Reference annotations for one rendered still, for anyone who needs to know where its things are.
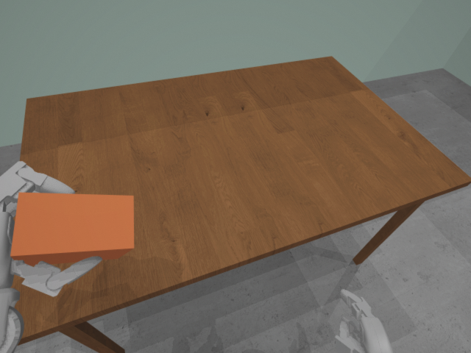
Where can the robot right hand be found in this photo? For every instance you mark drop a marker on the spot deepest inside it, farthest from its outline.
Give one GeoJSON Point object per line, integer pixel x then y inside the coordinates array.
{"type": "Point", "coordinates": [369, 335]}

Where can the sponge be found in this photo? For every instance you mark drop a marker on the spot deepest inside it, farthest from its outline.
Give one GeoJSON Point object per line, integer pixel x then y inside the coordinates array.
{"type": "Point", "coordinates": [66, 228]}

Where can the table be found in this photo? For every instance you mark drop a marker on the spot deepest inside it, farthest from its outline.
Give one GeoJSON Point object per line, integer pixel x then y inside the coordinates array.
{"type": "Point", "coordinates": [226, 168]}

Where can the robot left hand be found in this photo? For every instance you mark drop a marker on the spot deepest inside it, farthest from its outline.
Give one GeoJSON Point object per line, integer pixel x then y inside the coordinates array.
{"type": "Point", "coordinates": [43, 277]}

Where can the left robot forearm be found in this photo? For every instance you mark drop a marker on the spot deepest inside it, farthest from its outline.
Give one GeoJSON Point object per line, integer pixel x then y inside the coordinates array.
{"type": "Point", "coordinates": [11, 321]}

